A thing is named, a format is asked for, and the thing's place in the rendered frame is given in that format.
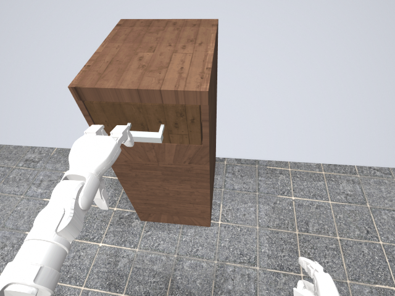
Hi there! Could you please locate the right robot hand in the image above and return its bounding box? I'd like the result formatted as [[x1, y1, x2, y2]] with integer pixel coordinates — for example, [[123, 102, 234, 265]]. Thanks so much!
[[293, 257, 340, 296]]

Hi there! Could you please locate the cabinet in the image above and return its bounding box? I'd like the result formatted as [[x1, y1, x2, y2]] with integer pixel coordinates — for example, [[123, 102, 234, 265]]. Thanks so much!
[[68, 19, 218, 227]]

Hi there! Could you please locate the handle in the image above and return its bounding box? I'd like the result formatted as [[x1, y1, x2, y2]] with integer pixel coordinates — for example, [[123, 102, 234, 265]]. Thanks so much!
[[127, 123, 165, 143]]

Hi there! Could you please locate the drawer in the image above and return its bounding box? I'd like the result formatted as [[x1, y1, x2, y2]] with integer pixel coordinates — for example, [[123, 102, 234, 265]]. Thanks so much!
[[84, 101, 202, 145]]

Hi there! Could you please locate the left robot hand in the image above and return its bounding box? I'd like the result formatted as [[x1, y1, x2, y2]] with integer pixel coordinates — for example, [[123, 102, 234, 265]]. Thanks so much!
[[69, 125, 134, 210]]

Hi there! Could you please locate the robot left forearm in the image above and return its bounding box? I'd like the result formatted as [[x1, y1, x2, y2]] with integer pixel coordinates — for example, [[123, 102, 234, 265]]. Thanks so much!
[[0, 170, 100, 296]]

